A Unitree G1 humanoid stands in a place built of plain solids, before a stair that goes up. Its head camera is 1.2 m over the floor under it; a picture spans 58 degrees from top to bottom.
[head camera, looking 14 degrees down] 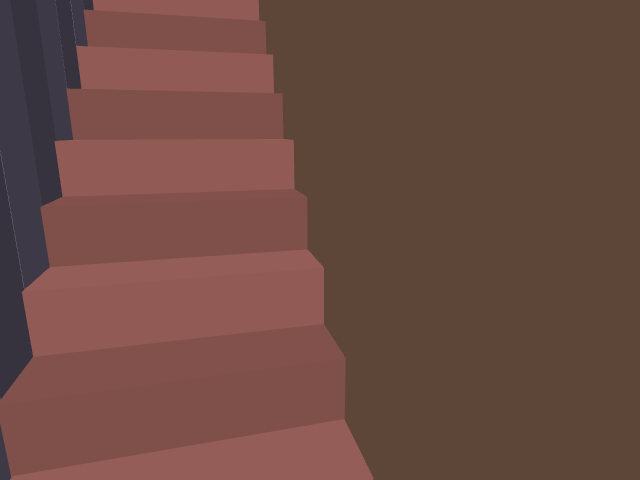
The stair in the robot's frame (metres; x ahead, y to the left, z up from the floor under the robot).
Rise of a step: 0.19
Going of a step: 0.23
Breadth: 0.85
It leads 15 degrees to the left of straight ahead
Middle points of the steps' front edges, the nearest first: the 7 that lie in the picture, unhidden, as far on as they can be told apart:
0.99 0.34 0.59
1.21 0.40 0.78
1.43 0.46 0.98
1.66 0.51 1.17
1.88 0.57 1.37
2.10 0.63 1.56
2.32 0.69 1.75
